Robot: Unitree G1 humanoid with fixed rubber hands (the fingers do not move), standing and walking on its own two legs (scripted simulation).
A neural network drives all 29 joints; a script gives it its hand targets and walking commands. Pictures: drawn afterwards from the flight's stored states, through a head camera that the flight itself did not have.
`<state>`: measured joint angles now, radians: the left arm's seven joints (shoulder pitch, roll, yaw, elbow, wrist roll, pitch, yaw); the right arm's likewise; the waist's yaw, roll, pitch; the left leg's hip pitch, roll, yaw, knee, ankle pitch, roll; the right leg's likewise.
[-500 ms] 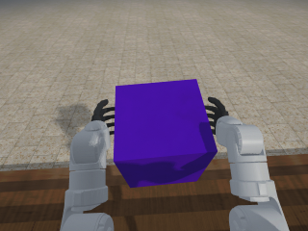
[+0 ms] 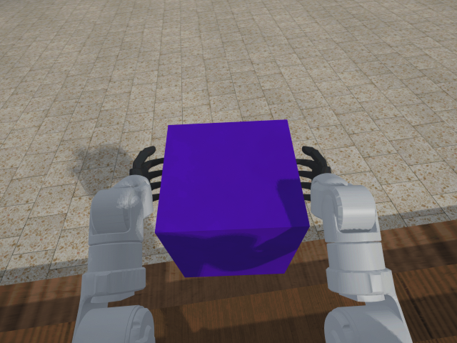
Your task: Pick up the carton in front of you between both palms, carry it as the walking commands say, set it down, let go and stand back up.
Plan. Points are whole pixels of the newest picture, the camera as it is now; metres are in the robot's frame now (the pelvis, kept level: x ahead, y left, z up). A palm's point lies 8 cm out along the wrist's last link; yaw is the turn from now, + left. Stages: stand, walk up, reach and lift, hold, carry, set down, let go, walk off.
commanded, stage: carry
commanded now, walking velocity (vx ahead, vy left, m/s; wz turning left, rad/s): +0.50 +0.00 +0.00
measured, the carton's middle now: (231, 205) +0.37 +0.00 +0.04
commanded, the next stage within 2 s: none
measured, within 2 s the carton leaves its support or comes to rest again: neither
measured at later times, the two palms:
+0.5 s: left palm (194, 147) +0.67 +0.09 -0.08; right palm (291, 130) +0.70 -0.20 -0.08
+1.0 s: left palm (210, 112) +1.06 +0.06 -0.23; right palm (279, 110) +1.03 -0.24 -0.24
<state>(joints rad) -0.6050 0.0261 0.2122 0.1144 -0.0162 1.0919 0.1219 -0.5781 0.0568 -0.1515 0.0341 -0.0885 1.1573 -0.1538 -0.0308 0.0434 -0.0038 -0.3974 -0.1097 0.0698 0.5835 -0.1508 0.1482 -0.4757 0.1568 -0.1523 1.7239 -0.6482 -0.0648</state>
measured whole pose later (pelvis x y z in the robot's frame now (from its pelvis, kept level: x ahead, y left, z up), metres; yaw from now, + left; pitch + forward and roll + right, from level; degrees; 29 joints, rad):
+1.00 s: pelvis +0.71 -0.07 -0.34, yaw +1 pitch +1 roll +1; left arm -0.55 -0.02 0.20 0.16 0.07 1.11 0.13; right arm -0.56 0.00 -0.12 0.16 -0.01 1.14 -0.15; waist -0.10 0.01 -0.04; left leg -0.38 -0.13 0.09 0.86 -0.49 0.15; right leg -0.73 0.00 0.05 1.39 -0.45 -0.01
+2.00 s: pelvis +1.42 -0.08 -0.42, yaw -1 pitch +5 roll -3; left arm -0.37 -0.10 0.15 -0.09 0.10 1.14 0.12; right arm -0.35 0.11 -0.19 -0.12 -0.08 1.15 -0.12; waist -0.02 0.01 -0.10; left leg -0.16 0.03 0.11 0.26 -0.20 0.05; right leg -0.56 -0.05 -0.08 0.68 -0.23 0.04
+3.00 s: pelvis +1.99 -0.09 -0.43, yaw +0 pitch +4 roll +0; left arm -0.16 -0.13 0.10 -0.37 0.12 1.24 0.11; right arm -0.15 0.13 -0.08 -0.36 -0.10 1.21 -0.10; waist -0.01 -0.01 -0.10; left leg -0.04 0.04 0.22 0.25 -0.27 0.01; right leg -0.59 -0.11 -0.14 0.59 -0.07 0.01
